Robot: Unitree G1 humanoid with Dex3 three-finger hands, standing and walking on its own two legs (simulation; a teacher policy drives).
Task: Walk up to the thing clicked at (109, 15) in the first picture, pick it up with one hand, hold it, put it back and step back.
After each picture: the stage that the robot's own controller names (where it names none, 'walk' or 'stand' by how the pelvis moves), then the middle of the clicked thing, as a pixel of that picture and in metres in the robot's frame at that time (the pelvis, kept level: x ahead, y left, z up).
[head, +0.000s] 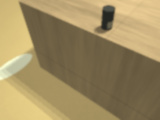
stand; (107, 18) +0.79 -0.09 +0.02
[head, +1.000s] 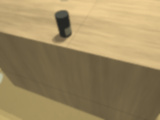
walk; (63, 24) +0.68 +0.16 +0.04
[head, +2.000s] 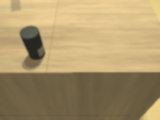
stand; (33, 43) +0.49 +0.22 +0.06
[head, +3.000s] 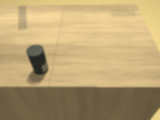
walk; (38, 60) +0.48 +0.22 +0.02
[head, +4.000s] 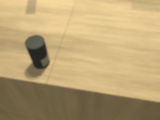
stand; (38, 52) +0.45 +0.20 +0.04
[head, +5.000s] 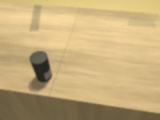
stand; (41, 67) +0.44 +0.20 +0.02
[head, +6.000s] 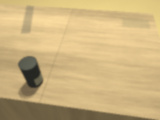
stand; (31, 72) +0.42 +0.23 +0.01
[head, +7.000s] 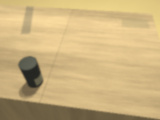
stand; (31, 72) +0.42 +0.23 +0.01
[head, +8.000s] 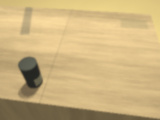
stand; (31, 73) +0.41 +0.23 +0.01
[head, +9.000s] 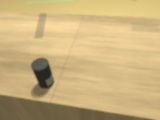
rise first; (43, 73) +0.42 +0.22 +0.02
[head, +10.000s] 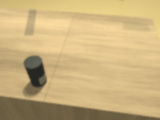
go down; (36, 71) +0.43 +0.21 +0.02
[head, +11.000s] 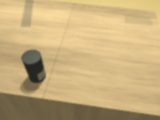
go down; (34, 67) +0.43 +0.20 +0.03
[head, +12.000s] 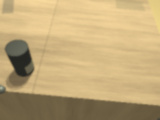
close in; (21, 59) +0.42 +0.21 +0.05
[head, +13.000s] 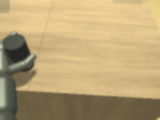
close; (20, 54) +0.44 +0.22 +0.07
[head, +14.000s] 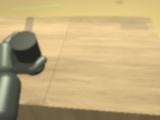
lift; (29, 54) +0.35 +0.17 +0.21
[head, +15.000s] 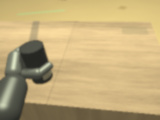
hold; (37, 62) +0.34 +0.16 +0.19
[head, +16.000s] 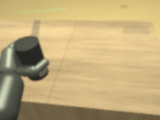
hold; (32, 59) +0.34 +0.17 +0.20
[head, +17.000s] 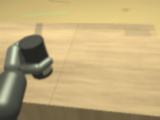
hold; (37, 57) +0.34 +0.16 +0.21
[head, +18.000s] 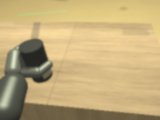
crouch; (37, 61) +0.34 +0.16 +0.20
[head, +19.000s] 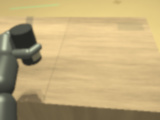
crouch; (26, 45) +0.41 +0.20 +0.20
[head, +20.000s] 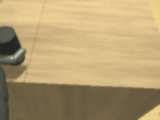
lower; (10, 47) +0.45 +0.23 +0.08
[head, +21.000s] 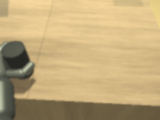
lower; (19, 61) +0.41 +0.21 +0.07
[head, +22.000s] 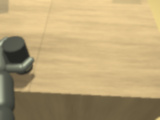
lower; (18, 56) +0.43 +0.21 +0.07
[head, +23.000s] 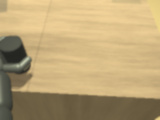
lower; (16, 55) +0.43 +0.22 +0.07
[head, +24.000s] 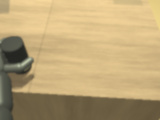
loosen; (17, 56) +0.43 +0.22 +0.07
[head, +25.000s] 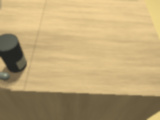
withdraw; (12, 54) +0.43 +0.22 +0.07
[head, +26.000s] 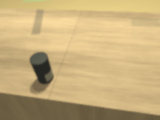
sink last; (42, 68) +0.43 +0.22 +0.05
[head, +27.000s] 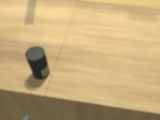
stand; (38, 63) +0.43 +0.21 +0.04
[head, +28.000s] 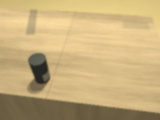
stand; (40, 69) +0.44 +0.21 +0.02
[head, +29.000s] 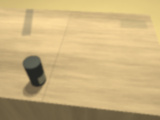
stand; (35, 71) +0.43 +0.22 +0.02
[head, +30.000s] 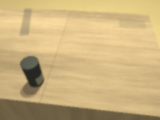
stand; (33, 72) +0.42 +0.23 +0.01
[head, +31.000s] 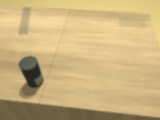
stand; (32, 72) +0.42 +0.23 +0.01
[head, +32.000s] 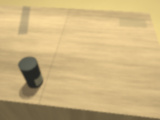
stand; (31, 73) +0.41 +0.23 +0.01
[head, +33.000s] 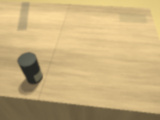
walk; (31, 68) +0.42 +0.23 +0.02
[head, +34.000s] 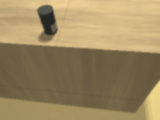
walk; (48, 20) +0.64 +0.20 +0.03
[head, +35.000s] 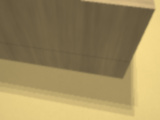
walk; out of the picture +1.01 +0.16 +0.04
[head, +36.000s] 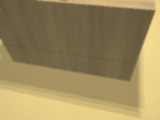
stand; out of the picture +1.07 +0.17 +0.04
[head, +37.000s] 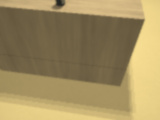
stand; out of the picture +1.04 +0.18 +0.02
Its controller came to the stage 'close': yes
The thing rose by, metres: 0.22
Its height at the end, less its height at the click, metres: +0.00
